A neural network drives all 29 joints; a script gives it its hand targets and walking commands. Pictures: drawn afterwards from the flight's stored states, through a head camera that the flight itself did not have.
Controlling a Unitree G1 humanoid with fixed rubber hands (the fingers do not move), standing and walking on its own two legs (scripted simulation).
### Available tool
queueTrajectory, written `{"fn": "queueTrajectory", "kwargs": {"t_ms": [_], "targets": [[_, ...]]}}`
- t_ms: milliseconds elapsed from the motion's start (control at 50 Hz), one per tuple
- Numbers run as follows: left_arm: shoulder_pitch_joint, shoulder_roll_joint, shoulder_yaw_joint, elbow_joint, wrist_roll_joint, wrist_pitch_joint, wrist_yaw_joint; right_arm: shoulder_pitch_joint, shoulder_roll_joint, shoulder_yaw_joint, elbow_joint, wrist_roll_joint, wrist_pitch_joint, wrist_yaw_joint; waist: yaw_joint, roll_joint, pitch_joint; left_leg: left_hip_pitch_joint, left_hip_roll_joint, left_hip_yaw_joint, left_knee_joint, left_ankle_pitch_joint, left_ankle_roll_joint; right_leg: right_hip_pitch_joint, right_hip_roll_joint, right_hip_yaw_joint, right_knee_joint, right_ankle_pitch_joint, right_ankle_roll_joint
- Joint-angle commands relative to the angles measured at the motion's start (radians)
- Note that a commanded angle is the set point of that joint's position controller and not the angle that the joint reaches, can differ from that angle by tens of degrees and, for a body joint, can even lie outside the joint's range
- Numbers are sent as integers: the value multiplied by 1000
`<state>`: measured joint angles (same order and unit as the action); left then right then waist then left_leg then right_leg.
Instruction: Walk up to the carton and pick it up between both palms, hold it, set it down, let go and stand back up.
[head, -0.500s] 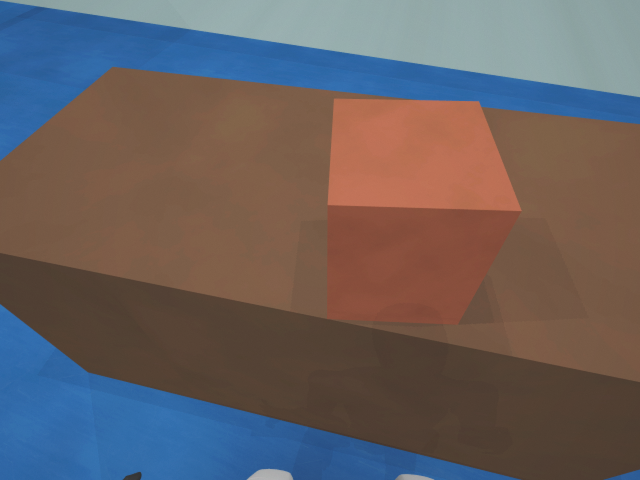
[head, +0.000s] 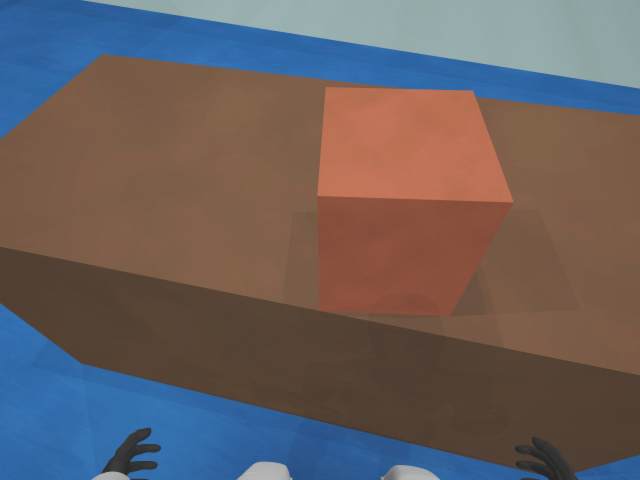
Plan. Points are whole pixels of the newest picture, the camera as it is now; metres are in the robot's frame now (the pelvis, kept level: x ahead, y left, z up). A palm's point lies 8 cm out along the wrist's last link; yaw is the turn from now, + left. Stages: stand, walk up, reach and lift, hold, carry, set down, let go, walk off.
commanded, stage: reach and lift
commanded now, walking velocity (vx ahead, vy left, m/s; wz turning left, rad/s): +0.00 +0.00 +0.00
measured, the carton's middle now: (390, 207) +0.45 -0.07 +0.06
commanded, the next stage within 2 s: none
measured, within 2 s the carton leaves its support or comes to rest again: neither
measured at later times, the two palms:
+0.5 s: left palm (142, 441) +0.17 +0.25 -0.06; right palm out of the picture +0.13 -0.27 -0.07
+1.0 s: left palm (141, 431) +0.17 +0.24 -0.02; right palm (557, 451) +0.16 -0.24 -0.02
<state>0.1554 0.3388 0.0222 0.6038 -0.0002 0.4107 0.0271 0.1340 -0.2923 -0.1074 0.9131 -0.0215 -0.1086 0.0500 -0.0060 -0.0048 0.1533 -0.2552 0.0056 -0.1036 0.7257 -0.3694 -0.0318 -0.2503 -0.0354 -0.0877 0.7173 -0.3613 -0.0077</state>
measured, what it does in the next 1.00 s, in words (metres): stands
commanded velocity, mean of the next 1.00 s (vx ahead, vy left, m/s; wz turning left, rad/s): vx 0.00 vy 0.00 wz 0.00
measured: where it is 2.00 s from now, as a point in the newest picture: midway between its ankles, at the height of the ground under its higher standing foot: outside the picture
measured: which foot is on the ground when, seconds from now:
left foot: down 0.00-1.00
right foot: down 0.00-1.00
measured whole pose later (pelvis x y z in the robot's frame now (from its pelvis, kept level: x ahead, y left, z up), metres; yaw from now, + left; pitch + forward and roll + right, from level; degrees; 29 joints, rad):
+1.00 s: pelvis -0.03 +0.00 +0.01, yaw +0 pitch -6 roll -1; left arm 0.16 0.27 0.01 0.35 -0.07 0.13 0.10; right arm 0.12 -0.19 -0.10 0.57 -0.02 -0.10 0.05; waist -0.01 -0.04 0.08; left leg -0.25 0.02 -0.10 0.62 -0.26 -0.05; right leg -0.25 -0.02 -0.09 0.60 -0.25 -0.01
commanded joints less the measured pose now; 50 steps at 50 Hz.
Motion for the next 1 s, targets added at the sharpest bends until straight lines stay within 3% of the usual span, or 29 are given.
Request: {"fn": "queueTrajectory", "kwargs": {"t_ms": [0,80,200,260,320,380,400,480,580,660,700,860,980], "targets": [[-134,128,85,-278,5,-18,8,-121,-150,-61,-183,-68,-55,-5,-37,-27,-187,-33,33,165,-154,147,15,37,46,10,-148,230,-12],[-59,146,107,-277,4,-55,12,-99,-126,-32,-238,-52,-86,-5,-21,-24,-256,4,20,152,-169,270,14,74,45,16,-182,356,-1],[-25,135,128,-338,11,-132,12,-66,-125,-29,-288,-28,-145,-18,-5,-41,-313,54,-13,159,-214,337,11,144,30,39,-228,490,34],[-2,105,105,-367,-9,-174,15,-48,-129,-37,-287,-11,-176,-20,-12,-46,-344,93,-19,155,-233,392,2,174,33,38,-240,560,36],[17,76,84,-368,-22,-203,11,-18,-125,-45,-281,-9,-186,-23,-20,-48,-336,116,-19,159,-269,360,-5,188,37,40,-270,501,34],[26,40,56,-377,-40,-232,15,3,-99,-51,-273,-4,-192,-18,-26,-14,-310,143,-15,159,-308,332,-10,177,46,34,-306,396,25],[35,37,49,-363,-44,-235,13,3,-98,-51,-288,2,-194,-19,-21,-33,-305,143,-17,163,-313,314,-8,175,52,30,-313,373,28],[-24,21,16,-361,-76,-264,21,-35,-71,-62,-339,1,-185,-15,-22,-16,-268,101,-13,163,-358,138,4,155,55,35,-338,174,16],[-128,35,-24,-375,-121,-287,39,-100,-42,-66,-437,14,-154,-17,-13,5,-263,12,-14,168,-383,-21,27,163,51,45,-329,14,5],[-211,36,-38,-430,-142,-304,69,-133,-45,-78,-483,27,-119,-7,-14,82,-270,-91,8,166,-424,-124,42,230,69,43,-289,-26,11],[-240,28,-54,-452,-157,-315,77,-146,-41,-86,-509,30,-98,-7,-21,86,-273,-135,16,163,-442,-156,51,258,76,43,-272,-30,13],[-292,28,-66,-474,-205,-334,83,-154,-8,-66,-631,70,-41,-16,-33,3,-237,-57,-26,172,-390,-128,42,162,24,101,-345,-127,8],[-313,8,-83,-540,-235,-365,99,-172,-22,-82,-693,84,-21,-4,-44,41,-273,-87,-18,153,-409,-157,43,194,40,87,-317,-104,13]]}}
